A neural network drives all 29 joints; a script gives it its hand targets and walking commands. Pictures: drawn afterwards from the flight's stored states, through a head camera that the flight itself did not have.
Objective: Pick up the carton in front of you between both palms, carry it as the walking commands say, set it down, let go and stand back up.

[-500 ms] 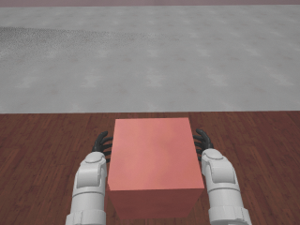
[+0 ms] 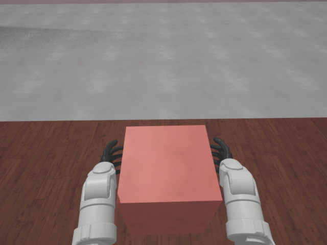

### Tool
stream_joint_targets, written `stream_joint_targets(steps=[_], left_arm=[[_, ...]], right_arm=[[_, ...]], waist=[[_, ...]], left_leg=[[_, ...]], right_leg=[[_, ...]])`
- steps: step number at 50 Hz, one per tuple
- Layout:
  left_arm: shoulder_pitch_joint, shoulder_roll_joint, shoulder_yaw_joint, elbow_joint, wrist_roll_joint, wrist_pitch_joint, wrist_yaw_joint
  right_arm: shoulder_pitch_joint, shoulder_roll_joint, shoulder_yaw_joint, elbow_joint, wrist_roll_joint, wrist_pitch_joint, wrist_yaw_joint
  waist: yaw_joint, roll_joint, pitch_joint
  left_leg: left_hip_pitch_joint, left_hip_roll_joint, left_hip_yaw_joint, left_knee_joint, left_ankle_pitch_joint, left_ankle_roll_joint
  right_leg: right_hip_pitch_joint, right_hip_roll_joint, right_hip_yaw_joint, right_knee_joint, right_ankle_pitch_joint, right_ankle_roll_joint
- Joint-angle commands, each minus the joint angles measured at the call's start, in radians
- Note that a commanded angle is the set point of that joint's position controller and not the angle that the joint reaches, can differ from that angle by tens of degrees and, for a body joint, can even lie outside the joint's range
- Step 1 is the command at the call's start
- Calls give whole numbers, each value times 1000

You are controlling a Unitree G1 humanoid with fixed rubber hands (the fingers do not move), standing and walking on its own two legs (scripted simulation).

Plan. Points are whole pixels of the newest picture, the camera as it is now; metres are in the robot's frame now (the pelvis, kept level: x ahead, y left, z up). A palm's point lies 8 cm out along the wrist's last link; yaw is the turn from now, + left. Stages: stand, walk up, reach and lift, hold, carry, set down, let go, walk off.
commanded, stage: hold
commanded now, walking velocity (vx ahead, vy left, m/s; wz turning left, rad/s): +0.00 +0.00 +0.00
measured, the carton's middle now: (166, 182) +0.29 +0.00 -0.02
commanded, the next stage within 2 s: carry in 0.18 s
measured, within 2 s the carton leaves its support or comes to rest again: neither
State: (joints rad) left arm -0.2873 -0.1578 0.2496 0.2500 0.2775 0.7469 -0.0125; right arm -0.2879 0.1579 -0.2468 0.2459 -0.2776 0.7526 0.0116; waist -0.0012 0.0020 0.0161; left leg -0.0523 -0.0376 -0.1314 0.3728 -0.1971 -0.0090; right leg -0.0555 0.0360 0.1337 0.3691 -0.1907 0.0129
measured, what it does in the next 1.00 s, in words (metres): walks ahead: left foot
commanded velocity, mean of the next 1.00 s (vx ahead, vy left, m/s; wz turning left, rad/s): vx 0.43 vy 0.00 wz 0.00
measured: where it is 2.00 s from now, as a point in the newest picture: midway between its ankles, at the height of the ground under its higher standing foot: (166, 149)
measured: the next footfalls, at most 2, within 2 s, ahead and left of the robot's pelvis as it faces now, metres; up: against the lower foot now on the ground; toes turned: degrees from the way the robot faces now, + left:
left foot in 0.66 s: +0.19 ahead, +0.09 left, +0.00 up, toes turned +8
right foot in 1.02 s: +0.53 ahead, -0.12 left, +0.00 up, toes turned -10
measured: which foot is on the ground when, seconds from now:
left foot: down 0.00-0.56, up 0.58-0.64, down 0.66-1.00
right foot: down 0.00-0.68, up 0.70-1.00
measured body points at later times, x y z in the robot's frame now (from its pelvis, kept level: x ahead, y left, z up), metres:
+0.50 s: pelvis +0.08 +0.00 -0.02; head +0.04 -0.01 +0.43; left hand +0.37 +0.15 +0.07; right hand +0.37 -0.15 +0.06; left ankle +0.01 +0.13 -0.75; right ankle +0.02 -0.14 -0.75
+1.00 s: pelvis +0.35 -0.03 -0.02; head +0.33 -0.03 +0.43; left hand +0.61 +0.12 +0.07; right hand +0.60 -0.19 +0.07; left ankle +0.15 +0.08 -0.74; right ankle +0.48 -0.11 -0.74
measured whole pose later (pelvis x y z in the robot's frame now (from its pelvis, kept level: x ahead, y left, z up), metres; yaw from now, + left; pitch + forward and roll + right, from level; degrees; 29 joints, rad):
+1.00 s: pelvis +0.35 -0.03 -0.02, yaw +1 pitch +4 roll -1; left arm -0.03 -0.13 0.05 -0.52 0.05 1.22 0.13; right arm -0.04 0.13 -0.06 -0.52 -0.05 1.23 -0.13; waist -0.04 0.04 -0.12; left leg 0.08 0.07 0.13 0.35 -0.48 -0.03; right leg -0.53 -0.03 -0.23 0.53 -0.16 -0.02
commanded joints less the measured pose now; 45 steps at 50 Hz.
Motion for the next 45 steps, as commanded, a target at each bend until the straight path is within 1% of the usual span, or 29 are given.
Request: stream_joint_targets(steps=[1, 8, 9, 11, 12, 16, 18, 20, 21, 22, 23, 24, 25, 26, 27, 28, 29, 30, 31, 32, 33, 34, 35, 36, 37, 38, 39, 41, 45], left_arm=[[-496, -910, -560, -23, -258, -21, -228], [-466, -903, -567, -46, -263, -17, -226], [-479, -897, -581, -63, -282, -14, -225], [-480, -898, -602, -96, -288, -10, -220], [-498, -906, -623, -128, -301, -5, -214], [-492, -910, -715, -253, -359, 51, -182], [-477, -885, -753, -316, -388, 101, -161], [-466, -851, -779, -365, -412, 157, -138], [-460, -833, -786, -387, -422, 186, -127], [-451, -823, -800, -416, -441, 215, -116], [-436, -817, -814, -447, -462, 242, -107], [-417, -821, -825, -480, -484, 263, -99], [-379, -827, -836, -506, -500, 285, -88], [-335, -825, -839, -530, -505, 304, -77], [-276, -814, -834, -548, -500, 322, -68], [-232, -825, -831, -576, -492, 340, -56], [-221, -846, -832, -624, -497, 359, -47], [-229, -858, -843, -676, -509, 374, -40], [-227, -858, -856, -729, -521, 387, -34], [-220, -860, -866, -775, -533, 398, -31], [-195, -860, -873, -804, -542, 406, -32], [-174, -844, -880, -836, -551, 415, -34], [-248, -819, -899, -903, -580, 428, -40], [-289, -804, -928, -912, -605, 443, -45], [-263, -797, -931, -891, -611, 448, -50], [-242, -802, -920, -869, -613, 453, -52], [-216, -804, -902, -844, -606, 455, -51], [-156, -802, -870, -804, -574, 459, -37], [-72, -767, -816, -770, -489, 465, -3]], right_arm=[[-496, 910, 562, -24, 261, -25, 230], [-466, 906, 569, -47, 265, -21, 227], [-485, 897, 580, -51, 271, -19, 225], [-487, 898, 597, -93, 286, -15, 220], [-498, 904, 619, -122, 302, -9, 215], [-503, 898, 717, -256, 363, 46, 185], [-483, 883, 757, -310, 390, 97, 164], [-455, 856, 769, -346, 406, 154, 139], [-431, 837, 766, -360, 406, 180, 124], [-394, 820, 762, -375, 405, 206, 107], [-371, 810, 762, -410, 408, 230, 90], [-360, 802, 770, -454, 419, 253, 77], [-332, 807, 793, -495, 441, 278, 67], [-318, 807, 814, -539, 462, 302, 62], [-322, 810, 832, -587, 483, 327, 62], [-322, 818, 855, -640, 512, 348, 62], [-340, 826, 877, -690, 536, 363, 63], [-315, 834, 877, -705, 547, 375, 61], [-265, 845, 874, -717, 554, 386, 59], [-208, 858, 873, -734, 558, 393, 54], [-178, 867, 864, -755, 551, 396, 48], [-117, 869, 850, -756, 541, 404, 41], [-110, 857, 840, -762, 512, 403, 28], [-120, 843, 818, -761, 494, 407, 16], [-137, 828, 822, -806, 505, 418, 11], [-158, 821, 831, -824, 516, 427, 8], [-176, 819, 848, -838, 528, 435, 8], [-177, 806, 871, -847, 548, 448, 10], [-160, 758, 887, -838, 582, 468, 29]], waist=[[0, 2, -221], [0, 1, -225], [8, -6, -223], [6, -5, -224], [4, -11, -201], [4, -27, -289], [2, -12, -297], [-4, 59, -260], [-8, 121, -252], [-10, 186, -239], [-6, 190, -225], [0, 161, -241], [2, 101, -266], [10, -12, -300], [29, -200, -348], [31, -361, -315], [43, -257, -241], [47, -153, -229], [39, -130, -251], [20, -144, -301], [5, -128, -374], [-16, -53, -456], [-33, 225, -425], [-25, 320, -381], [-29, 183, -345], [-30, 105, -338], [-29, 46, -317], [-27, 57, -272], [-16, 135, -215]], left_leg=[[31, -53, 63, -62, 131, -7], [40, -55, 61, -63, 169, -8], [-84, 114, 30, 20, 36, 15], [-158, 94, 0, -9, -377, 28], [-200, 91, 1, -4, -484, 31], [-202, 98, 49, 85, -326, 33], [-213, 124, 29, 74, -368, 44], [-185, 178, -41, 11, -421, 72], [-140, 222, -101, -37, -406, 95], [-97, 269, -159, -57, -307, 127], [-80, 281, -154, -26, -178, 146], [-92, 260, -87, 39, -31, 140], [-123, 208, 25, 149, 135, 113], [-239, 155, 142, 326, 287, 63], [-458, 103, 235, 527, 248, 8], [-707, 35, 296, 556, -215, -24], [-820, 45, 261, 489, -438, -17], [-821, 59, 254, 385, -475, -7], [-729, 62, 259, 271, -382, 7], [-529, 37, 293, 140, -220, 21], [-187, -3, 342, 5, -29, 29], [183, 51, 270, 2, -1, 47], [302, 303, -174, -123, 36, 125], [397, 439, -369, -92, 378, 242], [400, 442, -297, -51, 485, 265], [391, 423, -229, -46, 477, 247], [363, 409, -181, -82, 395, 218], [309, 351, -43, -127, 387, 164], [107, 268, 153, -156, 376, 121]], right_leg=[[44, 58, -67, -57, 124, 5], [55, 59, -64, -58, 163, 6], [-58, -118, -39, 25, 19, -10], [-147, -106, 9, -24, -399, -25], [-186, -105, 15, -28, -506, -33], [-189, -133, -7, 18, -369, -54], [-217, -140, -15, 49, -397, -58], [-314, -121, -81, 147, -379, -43], [-371, -94, -150, 232, -315, -25], [-411, -65, -213, 264, -261, -10], [-412, -65, -236, 200, -257, -9], [-343, -62, -254, 145, -222, -7], [-241, -63, -245, 106, -164, -11], [-62, -100, -162, 87, -53, -42], [159, -208, 10, 74, 216, -104], [309, -335, 186, 8, 509, -178], [351, -385, 233, 9, 638, -222], [373, -387, 198, 32, 644, -220], [340, -372, 140, 48, 580, -183], [240, -328, 33, 72, 531, -129], [51, -262, -136, 160, 480, -70], [-198, -205, -235, 323, 341, -23], [-472, -100, -322, 605, 36, 26], [-691, -36, -255, 728, -318, 14], [-762, -103, -189, 802, -352, -12], [-793, -126, -179, 807, -331, -20], [-803, -143, -178, 744, -296, -23], [-773, -130, -230, 586, -229, -16], [-552, -75, -323, 268, -23, -20]])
